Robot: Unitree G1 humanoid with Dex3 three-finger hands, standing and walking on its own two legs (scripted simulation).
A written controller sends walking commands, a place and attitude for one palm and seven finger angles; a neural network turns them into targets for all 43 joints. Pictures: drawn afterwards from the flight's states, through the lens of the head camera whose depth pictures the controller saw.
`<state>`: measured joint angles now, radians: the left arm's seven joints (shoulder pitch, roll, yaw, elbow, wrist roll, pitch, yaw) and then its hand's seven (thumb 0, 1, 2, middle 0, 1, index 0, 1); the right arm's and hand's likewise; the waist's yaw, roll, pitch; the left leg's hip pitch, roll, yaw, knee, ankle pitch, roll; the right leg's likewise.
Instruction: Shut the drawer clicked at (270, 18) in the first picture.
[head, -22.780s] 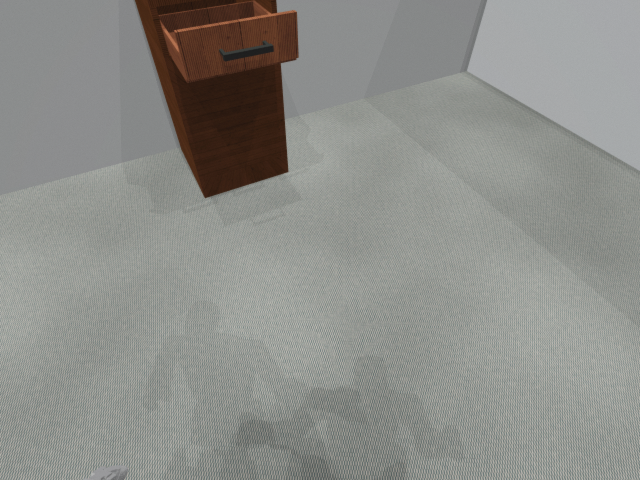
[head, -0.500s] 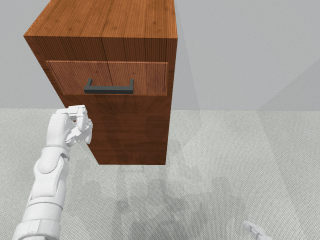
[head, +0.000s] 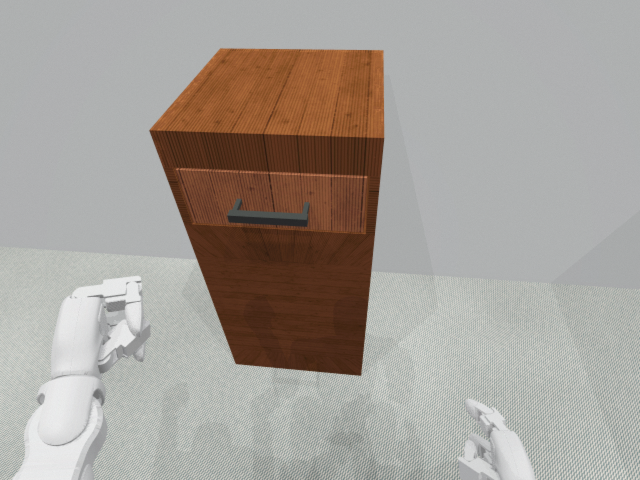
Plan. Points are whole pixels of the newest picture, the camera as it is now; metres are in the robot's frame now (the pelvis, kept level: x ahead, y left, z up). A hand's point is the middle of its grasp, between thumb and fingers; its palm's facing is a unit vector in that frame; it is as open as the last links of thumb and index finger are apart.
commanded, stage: draw the hand back to the body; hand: left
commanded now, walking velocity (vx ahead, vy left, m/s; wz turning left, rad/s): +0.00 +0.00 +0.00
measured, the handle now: (270, 211) +0.62 +0.17 -0.03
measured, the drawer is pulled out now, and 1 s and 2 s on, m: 0.00 0.00 0.00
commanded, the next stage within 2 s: step back with the hand held close in 0.40 s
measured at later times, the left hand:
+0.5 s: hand (88, 368) +0.17 +0.24 +0.15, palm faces +0.41 -0.83 -0.37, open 3.2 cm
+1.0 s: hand (54, 389) +0.15 +0.26 +0.15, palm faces +0.32 -0.81 -0.50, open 3.2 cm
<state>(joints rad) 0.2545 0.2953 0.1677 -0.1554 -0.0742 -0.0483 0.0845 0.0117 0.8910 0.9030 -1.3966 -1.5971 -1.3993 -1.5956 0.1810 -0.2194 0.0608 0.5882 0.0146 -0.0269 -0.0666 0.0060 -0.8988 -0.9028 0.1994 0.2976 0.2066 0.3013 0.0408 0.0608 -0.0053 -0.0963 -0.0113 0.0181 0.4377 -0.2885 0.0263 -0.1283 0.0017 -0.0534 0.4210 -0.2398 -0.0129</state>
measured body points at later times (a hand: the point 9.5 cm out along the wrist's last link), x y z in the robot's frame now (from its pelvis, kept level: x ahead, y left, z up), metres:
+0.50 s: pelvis -0.01 +0.00 +0.00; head -0.03 -0.03 +0.45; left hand +0.15 +0.28 +0.17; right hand +0.18 -0.22 -0.08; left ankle -0.03 +0.10 -0.74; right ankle +0.00 -0.11 -0.74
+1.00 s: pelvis -0.04 +0.02 +0.00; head -0.02 +0.01 +0.45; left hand +0.13 +0.30 +0.18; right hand +0.14 -0.23 -0.09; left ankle -0.03 +0.10 -0.74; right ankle +0.00 -0.11 -0.74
